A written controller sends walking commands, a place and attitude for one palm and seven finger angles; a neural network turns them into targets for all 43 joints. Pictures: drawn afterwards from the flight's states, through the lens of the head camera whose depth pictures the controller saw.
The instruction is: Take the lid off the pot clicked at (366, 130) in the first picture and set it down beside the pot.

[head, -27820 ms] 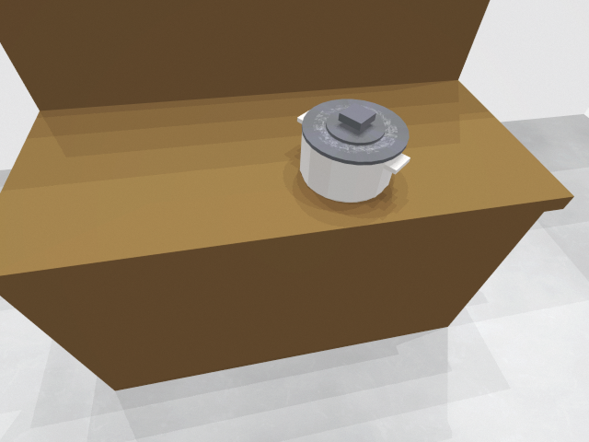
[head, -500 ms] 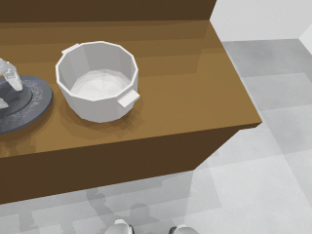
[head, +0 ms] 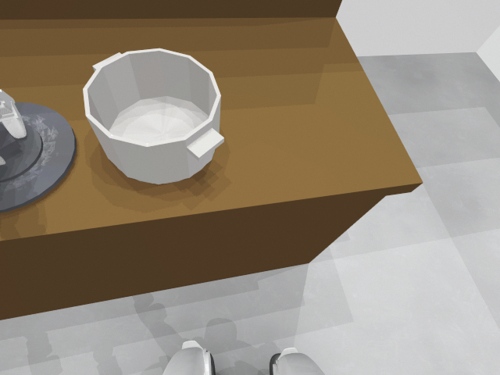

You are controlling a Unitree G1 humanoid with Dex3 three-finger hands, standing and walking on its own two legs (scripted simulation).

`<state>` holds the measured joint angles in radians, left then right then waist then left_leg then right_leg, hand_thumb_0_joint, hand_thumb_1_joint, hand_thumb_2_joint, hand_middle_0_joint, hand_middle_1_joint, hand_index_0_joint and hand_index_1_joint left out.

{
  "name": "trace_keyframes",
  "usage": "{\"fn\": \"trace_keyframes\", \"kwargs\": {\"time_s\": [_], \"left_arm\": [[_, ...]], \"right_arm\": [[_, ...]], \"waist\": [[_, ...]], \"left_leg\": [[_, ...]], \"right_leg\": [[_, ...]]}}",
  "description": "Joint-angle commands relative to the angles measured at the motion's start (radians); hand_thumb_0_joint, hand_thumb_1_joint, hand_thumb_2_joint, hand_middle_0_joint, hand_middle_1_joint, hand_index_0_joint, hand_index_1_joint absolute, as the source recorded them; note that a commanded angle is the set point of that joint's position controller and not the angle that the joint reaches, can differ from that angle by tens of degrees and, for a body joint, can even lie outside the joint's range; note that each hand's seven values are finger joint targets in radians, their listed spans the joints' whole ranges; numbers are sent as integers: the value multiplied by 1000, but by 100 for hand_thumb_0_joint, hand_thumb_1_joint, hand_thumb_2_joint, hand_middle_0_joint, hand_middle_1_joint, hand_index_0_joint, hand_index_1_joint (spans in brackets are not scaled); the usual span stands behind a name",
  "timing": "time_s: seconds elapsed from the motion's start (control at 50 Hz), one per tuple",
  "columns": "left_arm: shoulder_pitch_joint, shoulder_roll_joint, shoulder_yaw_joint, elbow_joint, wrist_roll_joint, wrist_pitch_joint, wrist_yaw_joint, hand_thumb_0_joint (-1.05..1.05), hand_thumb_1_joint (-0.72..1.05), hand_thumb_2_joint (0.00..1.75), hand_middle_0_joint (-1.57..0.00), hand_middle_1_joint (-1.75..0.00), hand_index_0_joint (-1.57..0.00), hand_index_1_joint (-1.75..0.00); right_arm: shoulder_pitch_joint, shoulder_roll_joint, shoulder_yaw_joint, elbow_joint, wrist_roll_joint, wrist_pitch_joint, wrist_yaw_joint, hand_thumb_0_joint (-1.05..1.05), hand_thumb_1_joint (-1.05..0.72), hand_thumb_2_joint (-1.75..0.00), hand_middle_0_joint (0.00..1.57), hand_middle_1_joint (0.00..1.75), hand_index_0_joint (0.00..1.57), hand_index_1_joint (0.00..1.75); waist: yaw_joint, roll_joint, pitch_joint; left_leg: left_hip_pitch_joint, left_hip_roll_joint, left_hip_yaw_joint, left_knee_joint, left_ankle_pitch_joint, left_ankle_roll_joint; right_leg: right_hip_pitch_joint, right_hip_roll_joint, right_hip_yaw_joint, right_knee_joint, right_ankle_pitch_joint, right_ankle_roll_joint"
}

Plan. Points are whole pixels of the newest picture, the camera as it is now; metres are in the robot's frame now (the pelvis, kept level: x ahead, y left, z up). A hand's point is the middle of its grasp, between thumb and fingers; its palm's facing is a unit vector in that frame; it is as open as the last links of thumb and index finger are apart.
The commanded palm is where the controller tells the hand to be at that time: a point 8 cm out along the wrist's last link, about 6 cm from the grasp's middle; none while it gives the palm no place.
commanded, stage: open the fingers wide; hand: left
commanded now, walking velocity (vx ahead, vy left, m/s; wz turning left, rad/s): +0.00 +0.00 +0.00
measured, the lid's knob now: out of the picture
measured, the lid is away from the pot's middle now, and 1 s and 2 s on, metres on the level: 0.25 0.25 0.25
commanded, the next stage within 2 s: raise the empty hand in 1.06 s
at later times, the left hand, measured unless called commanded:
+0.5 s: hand out of the picture +0.44 +0.36 +0.05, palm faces -0.45 -0.15 -0.88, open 8.2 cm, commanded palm +0.48 +0.35 +0.11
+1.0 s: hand out of the picture +0.45 +0.36 +0.05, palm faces -0.45 -0.15 -0.88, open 10.9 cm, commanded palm +0.49 +0.35 +0.11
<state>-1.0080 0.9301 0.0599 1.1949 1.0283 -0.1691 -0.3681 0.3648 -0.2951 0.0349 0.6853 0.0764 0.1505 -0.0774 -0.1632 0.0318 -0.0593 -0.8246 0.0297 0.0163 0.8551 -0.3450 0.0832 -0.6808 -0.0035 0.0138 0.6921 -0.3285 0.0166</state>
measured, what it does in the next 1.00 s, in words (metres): stands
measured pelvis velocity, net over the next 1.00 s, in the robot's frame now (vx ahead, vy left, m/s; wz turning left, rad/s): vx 0.00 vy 0.00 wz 0.01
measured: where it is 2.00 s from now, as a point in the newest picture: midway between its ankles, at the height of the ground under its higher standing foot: outside the picture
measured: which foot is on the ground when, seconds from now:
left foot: down 0.00-1.00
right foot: down 0.00-1.00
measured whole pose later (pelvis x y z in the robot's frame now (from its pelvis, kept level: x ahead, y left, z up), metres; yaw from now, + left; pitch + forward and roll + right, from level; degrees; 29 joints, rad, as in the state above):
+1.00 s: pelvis +0.00 +0.00 +0.00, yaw +0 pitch +17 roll -5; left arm -0.94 0.89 0.05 1.15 1.03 -0.16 -0.31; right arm 0.35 -0.29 0.03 0.67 0.07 0.18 -0.06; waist -0.14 0.03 -0.07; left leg -0.80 0.03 0.01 0.84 -0.35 0.08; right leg -0.66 0.00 0.02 0.69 -0.34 0.01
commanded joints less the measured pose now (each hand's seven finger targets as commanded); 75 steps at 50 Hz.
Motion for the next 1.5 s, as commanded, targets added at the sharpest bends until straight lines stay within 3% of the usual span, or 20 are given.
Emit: {"fn": "trace_keyframes", "kwargs": {"time_s": [0.0,0.06,0.12,0.16,0.2,0.32,0.42,0.48,0.62,0.66,0.76,0.82,0.86,0.94,1.02,1.06,1.14,1.26,1.34,1.48], "left_arm": [[-247,293,105,-287,-5,-57,50,0,52,93,-74,-103,-73,-103],[-347,296,79,-230,-19,-25,71,0,49,87,-70,-103,-69,-103],[-332,339,101,-227,-3,-12,100,0,45,84,-67,-103,-65,-103],[-320,290,65,-215,4,-13,98,0,43,82,-64,-103,-63,-102],[-352,296,56,-208,8,-2,102,0,40,80,-62,-102,-61,-102],[-345,332,87,-208,2,3,100,0,31,76,-55,-99,-55,-99],[-344,295,48,-175,4,4,89,0,24,72,-50,-97,-49,-97],[-365,315,69,-240,9,-10,86,0,20,70,-47,-96,-46,-95],[-357,254,43,-233,-20,-5,81,0,11,63,-39,-93,-39,-93],[-388,236,30,-276,-23,-11,77,0,8,61,-37,-93,-36,-93],[-338,290,71,-226,-18,-12,88,0,3,56,-32,-91,-32,-91],[-347,281,71,-279,-5,-11,97,0,3,56,-32,-91,-32,-91],[-311,309,104,-279,-8,-19,100,0,3,56,-32,-91,-32,-91],[-336,260,40,-200,-17,14,101,0,2,58,-32,-91,-32,-91],[-380,290,63,-311,-5,-7,93,0,2,59,-33,-90,-33,-90],[-338,290,78,-296,-14,-21,87,0,2,59,-33,-90,-33,-90],[-345,250,36,-209,-27,5,87,0,2,59,-33,-90,-33,-90],[-391,341,104,-362,-14,-21,91,0,2,59,-33,-90,-33,-90],[-351,319,82,-243,-30,14,88,0,2,59,-33,-90,-33,-90],[-359,278,44,-283,-39,21,37,0,2,59,-33,-90,-33,-90]], "right_arm": [[120,-206,-92,-61,-28,24,1,0,-90,-90,20,30,20,30],[108,-214,-81,-52,-13,33,-1,0,-90,-90,20,30,20,30],[122,-215,-81,-54,-7,25,-3,0,-90,-90,20,30,20,30],[114,-211,-77,-56,-8,20,0,0,-90,-90,20,30,20,30],[112,-214,-77,-51,-10,20,2,0,-90,-90,20,30,20,30],[114,-215,-75,-64,-9,13,-3,0,-90,-90,20,30,20,30],[111,-215,-73,-64,-4,10,-6,0,-90,-90,20,30,20,30],[122,-215,-77,-61,-8,9,-8,0,-90,-90,20,30,20,30],[131,-213,-86,-46,-9,15,-5,0,-90,-90,20,30,20,30],[126,-214,-86,-41,-10,12,-5,0,-90,-90,20,30,20,30],[127,-209,-79,-48,-9,12,-6,0,-90,-90,20,30,20,30],[132,-207,-90,-47,-14,17,2,0,-90,-90,20,30,20,30],[126,-205,-86,-53,-14,15,4,0,-90,-90,20,30,20,30],[116,-212,-80,-53,-5,24,5,0,-90,-90,20,30,20,30],[126,-211,-88,-48,-11,18,2,0,-90,-90,20,30,20,30],[126,-205,-86,-53,-11,13,-2,0,-90,-90,20,30,20,30],[122,-211,-82,-45,-4,19,0,0,-90,-90,20,30,20,30],[117,-203,-83,-55,-8,10,-10,0,-90,-90,20,30,20,30],[110,-208,-78,-51,2,15,-3,0,-90,-90,20,30,20,30],[106,-204,-82,-56,10,12,1,0,-90,-90,20,30,20,30]], "waist": [[44,219,-509],[13,120,-359],[27,178,-393],[28,222,-388],[20,189,-381],[24,144,-430],[15,160,-368],[27,214,-439],[10,166,-424],[12,199,-428],[20,149,-435],[29,232,-479],[40,215,-487],[11,128,-374],[25,241,-483],[29,236,-498],[5,126,-383],[35,263,-541],[28,169,-405],[35,178,-439]], "left_leg": [[676,-4,-92,-75,558,-41],[514,-12,-76,-117,287,-4],[557,-13,-90,-134,268,-14],[586,-9,-98,-134,297,-23],[566,-8,-96,-131,231,-16],[547,-16,-80,-113,281,-12],[536,-14,-88,-121,243,-15],[612,-9,-98,-113,334,-21],[612,-4,-101,-117,350,-19],[639,0,-102,-119,382,-19],[578,-17,-76,-105,388,-11],[660,-9,-91,-106,461,-31],[666,-10,-90,-94,522,-29],[530,-22,-68,-117,310,-11],[667,-9,-90,-109,431,-25],[693,-10,-93,-98,509,-28],[551,-19,-71,-115,315,-8],[713,-12,-81,-102,539,-26],[595,-21,-69,-131,358,-12],[673,-23,-68,-138,457,-13]], "right_leg": [[-112,109,-103,-55,157,-67],[-97,98,-89,-83,80,-61],[-96,95,-93,-74,61,-69],[-134,95,-95,-69,59,-72],[-132,95,-89,-74,39,-66],[-71,94,-85,-68,87,-61],[-121,95,-89,-66,54,-64],[-119,96,-88,-60,79,-67],[-125,98,-91,-72,91,-62],[-133,94,-90,-75,102,-65],[-74,98,-83,-70,139,-63],[-98,97,-91,-67,137,-67],[-84,100,-91,-65,165,-68],[-79,96,-84,-80,110,-60],[-92,95,-86,-72,131,-68],[-94,98,-87,-70,154,-67],[-89,95,-84,-81,108,-59],[-42,95,-86,-75,195,-65],[-33,94,-90,-97,140,-62],[7,95,-89,-117,190,-62]]}}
